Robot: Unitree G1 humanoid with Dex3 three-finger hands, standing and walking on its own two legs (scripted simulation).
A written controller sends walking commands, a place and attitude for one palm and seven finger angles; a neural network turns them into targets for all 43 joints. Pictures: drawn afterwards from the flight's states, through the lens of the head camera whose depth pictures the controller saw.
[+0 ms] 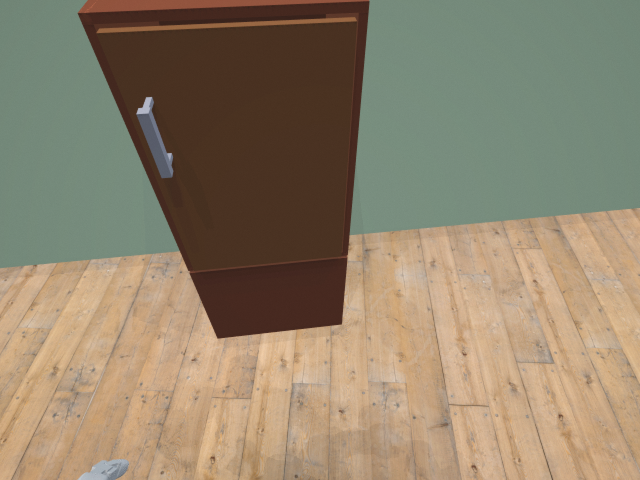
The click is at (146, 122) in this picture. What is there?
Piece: cupboard door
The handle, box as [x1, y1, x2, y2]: [136, 97, 172, 177]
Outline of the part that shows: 146,97 143,107 138,108 136,114 161,177 171,177 172,168 170,165 172,155 171,153 167,153 165,151 151,112 151,107 153,103 152,98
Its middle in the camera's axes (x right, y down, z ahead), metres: -0.29 -0.18 +0.69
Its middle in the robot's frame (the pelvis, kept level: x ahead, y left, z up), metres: +0.63 +0.33 +0.08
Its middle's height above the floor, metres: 0.85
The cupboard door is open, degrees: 0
